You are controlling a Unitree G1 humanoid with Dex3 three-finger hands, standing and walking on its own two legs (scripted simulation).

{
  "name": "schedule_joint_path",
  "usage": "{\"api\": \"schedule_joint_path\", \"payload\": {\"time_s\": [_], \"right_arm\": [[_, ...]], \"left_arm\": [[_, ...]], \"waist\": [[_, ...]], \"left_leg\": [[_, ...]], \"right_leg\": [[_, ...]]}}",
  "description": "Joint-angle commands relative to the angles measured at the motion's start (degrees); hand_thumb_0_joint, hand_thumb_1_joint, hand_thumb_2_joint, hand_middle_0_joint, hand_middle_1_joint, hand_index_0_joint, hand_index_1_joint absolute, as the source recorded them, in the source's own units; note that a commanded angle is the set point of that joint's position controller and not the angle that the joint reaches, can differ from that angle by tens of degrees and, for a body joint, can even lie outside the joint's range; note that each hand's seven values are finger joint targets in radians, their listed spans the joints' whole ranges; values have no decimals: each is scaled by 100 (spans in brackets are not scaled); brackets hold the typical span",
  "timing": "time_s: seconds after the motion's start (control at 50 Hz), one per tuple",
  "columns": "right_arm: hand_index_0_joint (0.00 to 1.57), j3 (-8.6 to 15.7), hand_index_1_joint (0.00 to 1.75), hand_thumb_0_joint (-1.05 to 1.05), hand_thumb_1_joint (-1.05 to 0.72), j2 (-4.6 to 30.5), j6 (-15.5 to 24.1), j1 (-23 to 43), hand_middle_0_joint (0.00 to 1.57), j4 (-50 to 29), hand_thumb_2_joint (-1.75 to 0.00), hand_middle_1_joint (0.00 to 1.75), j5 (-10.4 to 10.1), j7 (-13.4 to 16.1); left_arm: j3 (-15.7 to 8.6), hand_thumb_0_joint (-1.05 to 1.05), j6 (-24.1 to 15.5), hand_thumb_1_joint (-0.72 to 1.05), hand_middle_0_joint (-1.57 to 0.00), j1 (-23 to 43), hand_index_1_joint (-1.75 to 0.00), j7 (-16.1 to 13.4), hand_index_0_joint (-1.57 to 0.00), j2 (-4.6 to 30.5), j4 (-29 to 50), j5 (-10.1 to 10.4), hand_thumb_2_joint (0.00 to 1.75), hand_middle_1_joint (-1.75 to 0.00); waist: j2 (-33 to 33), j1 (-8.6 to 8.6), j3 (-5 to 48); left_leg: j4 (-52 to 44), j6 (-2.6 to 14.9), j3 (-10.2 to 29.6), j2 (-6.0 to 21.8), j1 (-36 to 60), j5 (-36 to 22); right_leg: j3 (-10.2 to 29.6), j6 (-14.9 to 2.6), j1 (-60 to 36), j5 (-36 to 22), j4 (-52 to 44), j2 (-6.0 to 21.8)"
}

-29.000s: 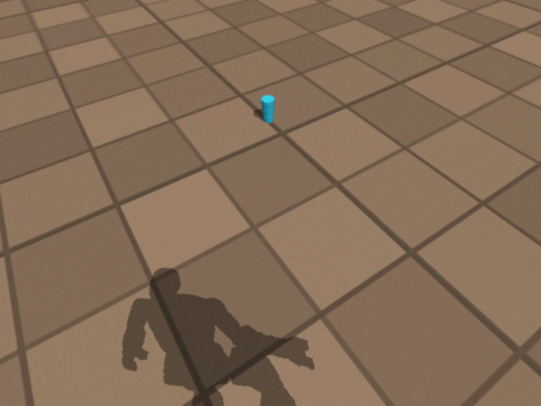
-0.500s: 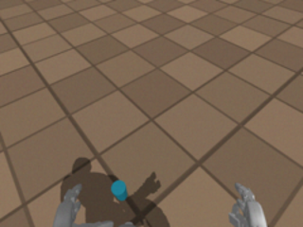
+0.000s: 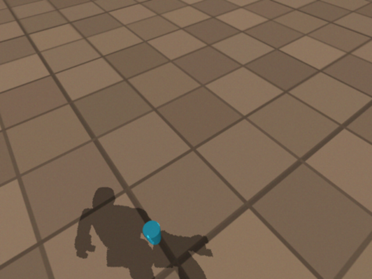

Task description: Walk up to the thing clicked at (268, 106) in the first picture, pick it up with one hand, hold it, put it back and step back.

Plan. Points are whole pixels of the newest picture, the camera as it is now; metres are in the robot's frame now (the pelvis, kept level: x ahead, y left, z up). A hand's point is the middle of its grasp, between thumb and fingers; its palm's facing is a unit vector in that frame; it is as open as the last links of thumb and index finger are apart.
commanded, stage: stand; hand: left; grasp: from the side
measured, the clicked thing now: (153, 234) +0.42 +0.20 -0.69
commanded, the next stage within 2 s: step back in 1.76 s
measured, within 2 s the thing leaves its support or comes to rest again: neither
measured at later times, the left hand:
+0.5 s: hand out of the picture +0.04 +0.25 -0.14, palm faces +0.00 -0.93 -0.35, open 7.4 cm
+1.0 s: hand out of the picture +0.06 +0.25 -0.14, palm faces -0.01 -0.94 -0.34, open 7.4 cm
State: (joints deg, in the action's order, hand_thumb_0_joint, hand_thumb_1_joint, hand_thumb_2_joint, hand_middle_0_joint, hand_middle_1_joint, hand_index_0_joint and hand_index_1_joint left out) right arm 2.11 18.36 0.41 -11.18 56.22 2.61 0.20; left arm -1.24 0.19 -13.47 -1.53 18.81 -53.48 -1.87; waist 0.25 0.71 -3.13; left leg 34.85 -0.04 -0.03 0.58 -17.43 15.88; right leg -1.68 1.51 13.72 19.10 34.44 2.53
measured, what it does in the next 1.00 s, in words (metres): stands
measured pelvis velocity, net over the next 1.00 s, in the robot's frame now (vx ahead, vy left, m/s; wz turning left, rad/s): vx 0.00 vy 0.00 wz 0.00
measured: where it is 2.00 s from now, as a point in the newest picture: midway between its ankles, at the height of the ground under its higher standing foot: outside the picture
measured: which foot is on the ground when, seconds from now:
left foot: down 0.00-1.00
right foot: down 0.00-1.00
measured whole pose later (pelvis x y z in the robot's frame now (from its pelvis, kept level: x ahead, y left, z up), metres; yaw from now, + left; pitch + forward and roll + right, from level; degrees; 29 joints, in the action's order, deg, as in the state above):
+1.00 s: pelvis +0.00 +0.00 +0.02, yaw +0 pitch -3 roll +0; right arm 0.5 18.9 0.4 -7.0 66.4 1.2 0.0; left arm -0.7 -0.3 -6.6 -0.4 18.4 -67.0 -1.1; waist 0.9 0.2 -3.5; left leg 20.2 -0.3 0.0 0.6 -8.9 8.4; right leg -2.0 1.6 5.2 11.5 19.7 2.3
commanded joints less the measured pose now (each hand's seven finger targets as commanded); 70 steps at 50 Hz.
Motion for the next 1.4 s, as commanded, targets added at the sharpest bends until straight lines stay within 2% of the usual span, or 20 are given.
{"api": "schedule_joint_path", "payload": {"time_s": [0.0,0.06,0.14,0.26,0.4,0.46,0.5,0.62,0.7,0.84,0.96,1.12,1.18,1.22,1.38], "right_arm": [[20,154,30,0,-90,995,128,307,20,-184,-90,30,-72,97],[20,118,30,0,-90,1042,120,336,20,38,-90,30,-96,108],[20,96,30,0,-90,1070,103,417,20,245,-90,30,-117,114],[20,104,30,0,-90,1106,63,521,20,453,-90,30,-128,92],[20,81,30,0,-90,1051,73,635,20,564,-90,30,-144,64],[20,94,30,0,-90,1114,56,576,20,617,-90,30,-133,68],[20,93,30,0,-90,1119,56,659,20,616,-90,30,-140,65],[20,63,30,0,-90,1110,64,581,20,671,-90,30,-153,56],[20,38,30,0,-90,1153,65,580,20,694,-90,30,-154,61],[20,24,30,0,-90,1189,89,569,20,705,-90,30,-158,67],[20,13,30,0,-90,1180,90,605,20,693,-90,30,-160,71],[20,21,30,0,-90,1221,116,687,20,681,-90,30,-164,74],[20,11,30,0,-90,1239,112,703,20,687,-90,30,-172,78],[20,14,30,0,-90,1234,112,707,20,673,-90,30,-171,74],[20,2,30,0,-90,1277,123,752,20,675,-90,30,-184,73]], "left_arm": [[-190,0,-191,90,-20,298,-30,-80,-20,1043,91,33,90,-30],[-146,0,-163,90,-20,349,-30,-63,-20,1030,-199,43,90,-30],[-117,0,-150,90,-20,423,-30,-43,-20,1058,-507,34,90,-30],[-106,0,-157,90,-20,544,-30,-21,-20,1086,-799,26,90,-30],[-108,0,-181,90,-20,670,-30,-9,-20,1114,-962,20,90,-30],[-119,0,-165,90,-20,721,-30,7,-20,1142,-989,39,90,-30],[-120,0,-169,90,-20,697,-30,11,-20,1150,-1010,36,90,-30],[-131,0,-191,90,-20,795,-30,10,-20,1210,-1035,54,90,-30],[-127,0,-175,90,-20,773,-30,23,-20,1186,-1072,65,90,-30],[-135,0,-182,90,-20,808,-30,35,-20,1176,-1060,79,90,-30],[-149,0,-163,90,-20,842,-30,36,-20,1185,-1049,75,90,-30],[-159,0,-181,90,-20,852,-30,47,-20,1193,-1004,87,90,-30],[-157,0,-166,90,-20,853,-30,50,-20,1168,-1008,87,90,-30],[-160,0,-178,90,-20,867,-30,47,-20,1182,-996,84,90,-30],[-155,0,-169,90,-20,838,-30,64,-20,1154,-985,91,90,-30]], "waist": [[84,-8,493],[117,15,397],[84,-9,182],[25,-11,56],[-98,-10,62],[66,-39,20],[62,0,123],[-67,-47,178],[24,-39,146],[-4,-38,291],[-44,-55,250],[-63,-45,376],[11,-49,297],[-64,-49,397],[15,-32,362]], "left_leg": [[-999,224,630,464,613,-1249],[-1259,198,663,517,705,-1192],[-1573,149,680,521,747,-645],[-1818,100,722,529,690,-242],[-1837,85,682,524,815,-408],[-1879,82,684,534,694,-111],[-1900,94,706,562,718,-202],[-1826,104,637,552,828,-567],[-1876,105,655,580,783,-454],[-1847,110,620,605,899,-863],[-1862,106,618,605,893,-859],[-1800,98,589,647,1119,-1362],[-1866,83,588,629,1037,-1182],[-1810,116,586,666,1089,-1460],[-1838,94,595,662,1106,-1437]], "right_leg": [[427,-289,-303,-1115,-1008,381],[385,-243,-462,-1040,-1191,387],[383,-222,-467,-864,-1431,401],[382,-185,-509,-567,-1683,411],[396,-172,-467,-515,-1840,455],[434,-180,-447,-348,-1880,451],[421,-195,-535,-465,-1850,463],[477,-195,-584,-653,-1924,515],[457,-194,-602,-661,-1884,504],[467,-189,-750,-965,-1890,539],[418,-179,-732,-978,-1898,528],[417,-172,-798,-1294,-1896,548],[391,-160,-775,-1207,-1920,527],[396,-162,-852,-1357,-1915,555],[361,-160,-863,-1362,-1916,542]]}}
